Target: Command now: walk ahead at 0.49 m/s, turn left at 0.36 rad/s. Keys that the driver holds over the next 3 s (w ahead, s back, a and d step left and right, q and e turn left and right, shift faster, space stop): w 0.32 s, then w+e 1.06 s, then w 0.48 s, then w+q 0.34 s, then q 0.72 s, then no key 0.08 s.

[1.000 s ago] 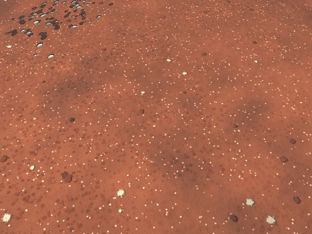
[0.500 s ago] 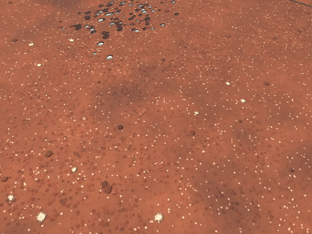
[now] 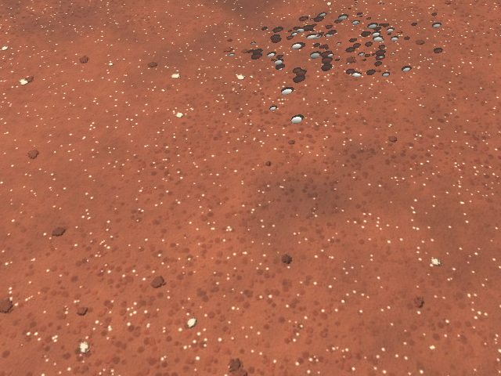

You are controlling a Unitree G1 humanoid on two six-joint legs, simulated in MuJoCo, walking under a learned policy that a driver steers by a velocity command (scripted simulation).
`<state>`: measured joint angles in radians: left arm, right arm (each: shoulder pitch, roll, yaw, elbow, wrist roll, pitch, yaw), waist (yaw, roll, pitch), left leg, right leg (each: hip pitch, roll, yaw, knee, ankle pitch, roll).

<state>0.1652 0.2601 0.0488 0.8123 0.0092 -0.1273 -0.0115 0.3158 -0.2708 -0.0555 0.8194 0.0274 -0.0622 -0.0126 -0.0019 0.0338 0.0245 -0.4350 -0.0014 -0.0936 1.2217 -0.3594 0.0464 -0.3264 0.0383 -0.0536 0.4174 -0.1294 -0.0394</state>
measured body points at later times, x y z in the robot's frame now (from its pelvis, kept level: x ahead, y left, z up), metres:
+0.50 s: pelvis +0.26 +0.08 +0.00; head +0.29 +0.10 +0.45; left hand +0.32 +0.35 -0.14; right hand +0.40 -0.18 -0.09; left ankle +0.30 +0.17 -0.74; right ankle +0.21 -0.09 -0.64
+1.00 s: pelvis +0.53 +0.01 -0.02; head +0.57 +0.00 +0.43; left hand +0.76 +0.22 -0.12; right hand +0.51 -0.27 -0.14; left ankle +0.39 +0.18 -0.63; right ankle +0.58 -0.07 -0.74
